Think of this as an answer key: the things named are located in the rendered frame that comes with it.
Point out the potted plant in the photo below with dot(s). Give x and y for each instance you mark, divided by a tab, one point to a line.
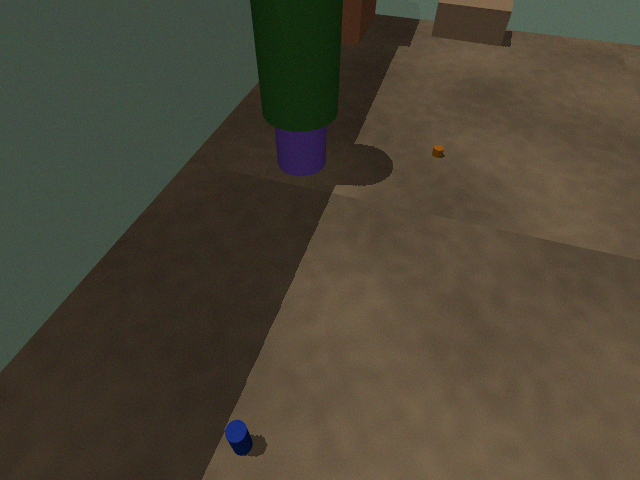
298	45

